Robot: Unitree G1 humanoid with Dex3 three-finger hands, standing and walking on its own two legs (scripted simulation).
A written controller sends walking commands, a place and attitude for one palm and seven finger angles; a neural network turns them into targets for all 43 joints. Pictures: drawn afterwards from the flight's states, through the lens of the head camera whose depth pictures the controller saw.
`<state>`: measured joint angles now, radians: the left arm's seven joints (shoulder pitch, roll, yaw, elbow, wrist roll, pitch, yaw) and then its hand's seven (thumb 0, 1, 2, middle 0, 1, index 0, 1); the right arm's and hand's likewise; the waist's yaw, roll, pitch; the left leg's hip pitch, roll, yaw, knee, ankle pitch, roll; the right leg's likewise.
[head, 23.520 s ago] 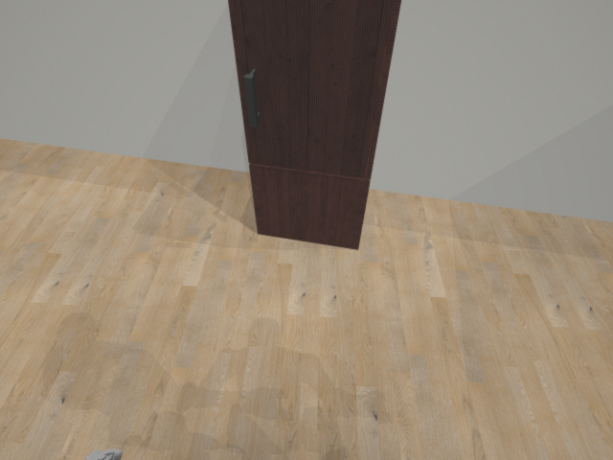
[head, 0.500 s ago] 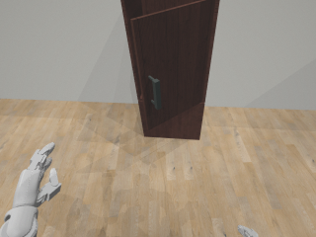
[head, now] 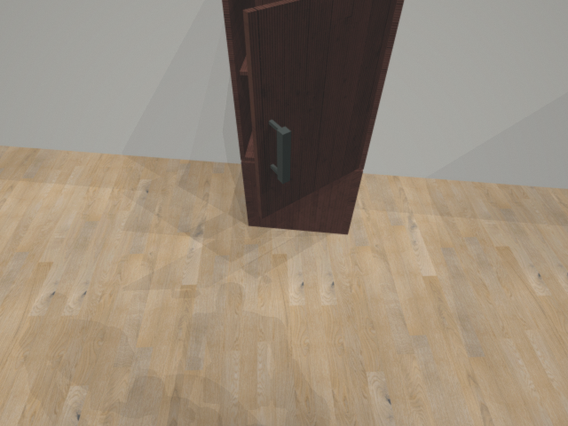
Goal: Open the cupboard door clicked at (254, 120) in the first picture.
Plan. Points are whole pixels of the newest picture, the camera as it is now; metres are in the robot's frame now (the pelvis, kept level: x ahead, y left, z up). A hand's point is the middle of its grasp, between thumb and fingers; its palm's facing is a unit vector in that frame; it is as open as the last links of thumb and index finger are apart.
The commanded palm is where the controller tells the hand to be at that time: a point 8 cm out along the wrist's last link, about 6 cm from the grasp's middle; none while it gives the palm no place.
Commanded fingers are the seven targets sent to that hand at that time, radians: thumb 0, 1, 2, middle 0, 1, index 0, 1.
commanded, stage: let the arm hang, fingers relaxed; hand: left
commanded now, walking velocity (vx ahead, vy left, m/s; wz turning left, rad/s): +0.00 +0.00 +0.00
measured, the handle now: (278, 152) +0.75 +0.06 -0.08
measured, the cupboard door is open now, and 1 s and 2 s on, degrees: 41 41 41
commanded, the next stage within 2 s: look to check the result in 0.50 s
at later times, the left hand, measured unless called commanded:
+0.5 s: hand out of the picture +0.02 +0.19 -0.17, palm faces -0.01 -0.98 -0.21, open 7.4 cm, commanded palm none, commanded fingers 0.00 0.90 0.90 -0.20 -0.30 -0.20 -0.30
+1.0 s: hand out of the picture +0.04 +0.22 -0.17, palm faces -0.02 -0.97 -0.25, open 7.4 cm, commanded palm none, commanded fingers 0.00 0.90 0.90 -0.20 -0.30 -0.20 -0.30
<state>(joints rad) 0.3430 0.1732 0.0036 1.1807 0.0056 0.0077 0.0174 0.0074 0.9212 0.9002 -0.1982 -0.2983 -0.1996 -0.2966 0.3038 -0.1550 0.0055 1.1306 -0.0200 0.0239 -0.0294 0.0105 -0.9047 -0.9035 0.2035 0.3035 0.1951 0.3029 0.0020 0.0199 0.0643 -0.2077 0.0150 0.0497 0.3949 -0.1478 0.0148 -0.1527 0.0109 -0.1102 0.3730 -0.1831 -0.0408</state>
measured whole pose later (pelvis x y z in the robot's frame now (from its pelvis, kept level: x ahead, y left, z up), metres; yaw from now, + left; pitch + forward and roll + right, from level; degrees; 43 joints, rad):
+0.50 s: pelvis +0.01 +0.02 +0.00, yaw -1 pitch -2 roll +0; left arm 0.24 0.15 0.01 1.15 0.01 -0.01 0.03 0.01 0.91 0.90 -0.20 -0.30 -0.20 -0.30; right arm 0.29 -0.14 0.00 1.16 -0.02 0.01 -0.03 0.01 -0.90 -0.90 0.20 0.30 0.20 0.30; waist -0.02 0.02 0.04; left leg -0.19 -0.01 0.09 0.38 -0.15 0.04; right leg -0.16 -0.02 -0.07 0.40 -0.20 -0.01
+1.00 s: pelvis +0.02 +0.02 +0.00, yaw -1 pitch -2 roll +0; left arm 0.21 0.21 0.00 1.16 0.01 -0.02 0.02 0.01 0.90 0.90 -0.20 -0.30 -0.20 -0.30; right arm 0.18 -0.22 -0.01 1.15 -0.02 0.00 -0.02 0.01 -0.90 -0.90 0.20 0.30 0.20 0.30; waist -0.01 0.02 0.07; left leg -0.16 -0.01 0.08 0.34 -0.16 0.04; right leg -0.12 -0.01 -0.08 0.35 -0.20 -0.01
